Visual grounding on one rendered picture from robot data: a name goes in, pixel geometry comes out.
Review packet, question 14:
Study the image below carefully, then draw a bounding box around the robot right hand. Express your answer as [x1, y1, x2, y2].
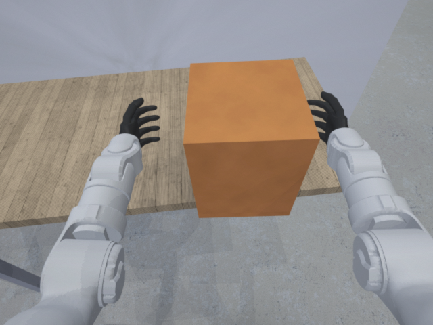
[307, 91, 348, 145]

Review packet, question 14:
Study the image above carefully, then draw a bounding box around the left robot upper arm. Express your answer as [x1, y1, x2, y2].
[4, 239, 125, 325]

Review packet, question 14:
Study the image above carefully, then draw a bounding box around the robot left hand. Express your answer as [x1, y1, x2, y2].
[119, 97, 160, 148]

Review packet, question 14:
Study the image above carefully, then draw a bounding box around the table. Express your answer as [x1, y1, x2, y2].
[0, 57, 342, 292]

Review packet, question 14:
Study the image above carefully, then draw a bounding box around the right robot upper arm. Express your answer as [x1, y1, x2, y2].
[352, 228, 433, 325]

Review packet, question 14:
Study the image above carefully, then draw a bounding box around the robot left forearm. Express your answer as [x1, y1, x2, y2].
[40, 133, 143, 298]

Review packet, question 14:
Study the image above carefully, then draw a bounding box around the carton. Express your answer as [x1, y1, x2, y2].
[183, 60, 320, 218]

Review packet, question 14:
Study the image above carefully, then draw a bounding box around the robot right forearm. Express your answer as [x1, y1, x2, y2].
[327, 127, 433, 239]

